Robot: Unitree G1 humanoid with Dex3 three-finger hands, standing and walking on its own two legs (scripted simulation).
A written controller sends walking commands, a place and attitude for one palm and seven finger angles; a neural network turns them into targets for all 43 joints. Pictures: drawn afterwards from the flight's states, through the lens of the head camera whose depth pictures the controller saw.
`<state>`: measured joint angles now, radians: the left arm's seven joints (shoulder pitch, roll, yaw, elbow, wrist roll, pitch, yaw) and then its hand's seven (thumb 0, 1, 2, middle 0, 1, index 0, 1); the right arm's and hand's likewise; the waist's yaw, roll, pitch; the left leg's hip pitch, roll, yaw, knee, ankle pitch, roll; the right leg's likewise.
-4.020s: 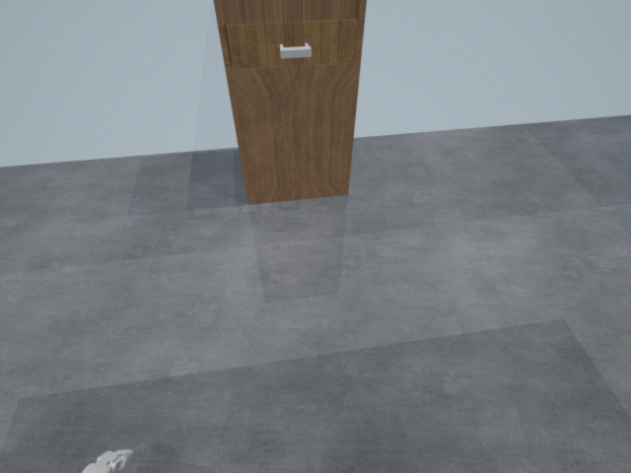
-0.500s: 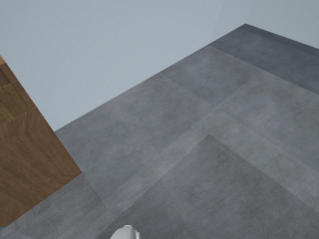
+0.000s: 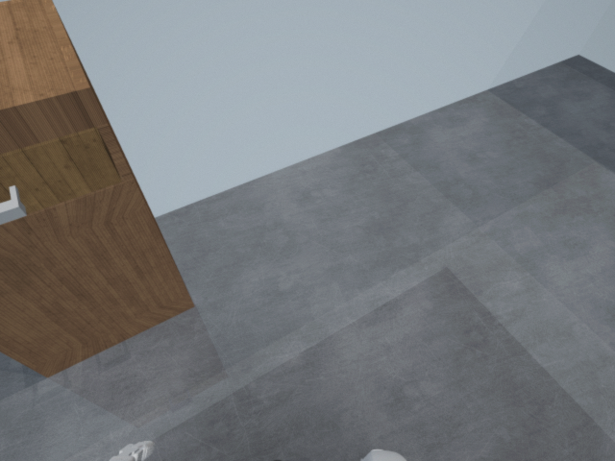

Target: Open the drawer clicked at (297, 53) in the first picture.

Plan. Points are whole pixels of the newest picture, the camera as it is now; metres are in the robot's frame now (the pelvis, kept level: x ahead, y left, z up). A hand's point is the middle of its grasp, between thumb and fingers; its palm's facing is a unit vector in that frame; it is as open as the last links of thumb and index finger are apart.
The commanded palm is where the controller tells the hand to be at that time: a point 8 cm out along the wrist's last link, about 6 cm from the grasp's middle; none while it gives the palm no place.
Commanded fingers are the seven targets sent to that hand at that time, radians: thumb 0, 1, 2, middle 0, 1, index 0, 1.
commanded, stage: turn to face it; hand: left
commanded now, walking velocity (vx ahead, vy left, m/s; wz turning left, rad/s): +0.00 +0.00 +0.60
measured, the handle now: out of the picture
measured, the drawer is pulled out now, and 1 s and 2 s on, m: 0.00 0.00 0.00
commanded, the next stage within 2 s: take the last steps up to it in 0.74 s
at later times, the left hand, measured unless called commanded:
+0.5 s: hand out of the picture -0.03 +0.13 -0.14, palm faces +0.36 -0.89 -0.29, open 7.4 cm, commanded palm none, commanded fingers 0.00 0.90 0.90 -0.20 -0.30 -0.20 -0.30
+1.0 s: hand out of the picture -0.10 +0.16 -0.16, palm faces +0.52 -0.82 -0.23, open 7.4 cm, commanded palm none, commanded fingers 0.00 0.90 0.90 -0.20 -0.30 -0.20 -0.30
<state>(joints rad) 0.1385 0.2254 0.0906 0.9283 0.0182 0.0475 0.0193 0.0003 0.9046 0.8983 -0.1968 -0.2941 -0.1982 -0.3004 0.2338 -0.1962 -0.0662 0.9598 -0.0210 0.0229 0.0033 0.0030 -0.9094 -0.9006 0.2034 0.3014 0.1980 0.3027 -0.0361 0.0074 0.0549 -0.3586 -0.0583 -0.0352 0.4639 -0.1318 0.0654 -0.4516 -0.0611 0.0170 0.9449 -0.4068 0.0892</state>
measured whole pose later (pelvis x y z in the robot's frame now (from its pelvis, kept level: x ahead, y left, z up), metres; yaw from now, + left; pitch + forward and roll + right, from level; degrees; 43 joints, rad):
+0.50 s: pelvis -0.02 -0.07 +0.00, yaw +20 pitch -1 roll +3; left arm 0.25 0.17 0.03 0.90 0.02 0.01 0.02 0.00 0.90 0.90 -0.20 -0.29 -0.20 -0.30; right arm 0.17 -0.28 -0.09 0.95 -0.02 0.09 0.02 0.01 -0.91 -0.90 0.20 0.30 0.19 0.30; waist 0.00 0.03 0.08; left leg -0.45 0.05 0.01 1.03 -0.40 -0.09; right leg -0.17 -0.13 -0.22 0.51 -0.32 -0.02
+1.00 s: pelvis -0.04 -0.03 +0.00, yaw +29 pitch -1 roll +0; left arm 0.24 0.22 0.05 0.99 0.02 0.05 0.00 0.00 0.91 0.90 -0.20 -0.29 -0.20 -0.30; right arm 0.18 -0.18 -0.03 0.96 -0.02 0.01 0.00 0.00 -0.90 -0.90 0.20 0.30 0.20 0.30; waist 0.02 -0.01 0.04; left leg -0.18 -0.02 0.04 0.45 -0.24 0.04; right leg -0.38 -0.09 -0.05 0.89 -0.43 0.08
